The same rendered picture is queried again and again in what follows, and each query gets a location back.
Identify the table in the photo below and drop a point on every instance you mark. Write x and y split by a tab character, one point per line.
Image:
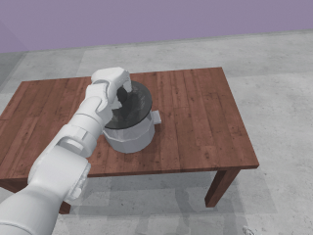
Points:
201	129

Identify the left robot upper arm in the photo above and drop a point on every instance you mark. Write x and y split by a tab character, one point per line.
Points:
34	210

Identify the left robot forearm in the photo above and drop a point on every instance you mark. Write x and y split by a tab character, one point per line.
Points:
81	133

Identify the knob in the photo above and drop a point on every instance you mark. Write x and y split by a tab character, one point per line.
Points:
121	94

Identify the robot right hand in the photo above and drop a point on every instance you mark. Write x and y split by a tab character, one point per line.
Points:
250	231

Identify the lid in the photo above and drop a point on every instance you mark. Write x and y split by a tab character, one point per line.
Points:
136	107

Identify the pot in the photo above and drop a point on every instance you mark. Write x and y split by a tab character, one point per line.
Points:
135	138

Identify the robot left hand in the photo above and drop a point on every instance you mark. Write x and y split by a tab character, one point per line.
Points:
119	77

